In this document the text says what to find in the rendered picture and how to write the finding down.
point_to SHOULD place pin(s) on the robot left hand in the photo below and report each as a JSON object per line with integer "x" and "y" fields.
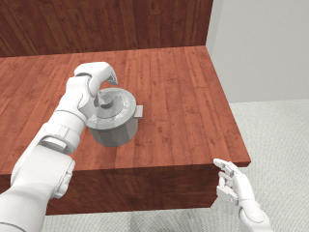
{"x": 103, "y": 71}

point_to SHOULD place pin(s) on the pot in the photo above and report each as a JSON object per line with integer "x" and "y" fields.
{"x": 121, "y": 135}

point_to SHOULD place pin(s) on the table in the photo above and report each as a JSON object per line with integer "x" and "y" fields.
{"x": 157, "y": 49}

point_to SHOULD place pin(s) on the right robot forearm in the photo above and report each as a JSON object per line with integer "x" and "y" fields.
{"x": 252, "y": 218}

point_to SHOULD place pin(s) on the robot left upper arm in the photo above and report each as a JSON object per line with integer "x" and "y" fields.
{"x": 45, "y": 174}

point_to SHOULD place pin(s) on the lid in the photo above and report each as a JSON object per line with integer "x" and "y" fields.
{"x": 108, "y": 119}

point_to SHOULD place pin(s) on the robot right hand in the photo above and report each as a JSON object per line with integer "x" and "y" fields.
{"x": 233, "y": 186}

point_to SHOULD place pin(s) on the knob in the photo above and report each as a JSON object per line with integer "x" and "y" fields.
{"x": 108, "y": 101}

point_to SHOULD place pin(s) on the left robot forearm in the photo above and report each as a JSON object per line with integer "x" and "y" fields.
{"x": 62, "y": 131}

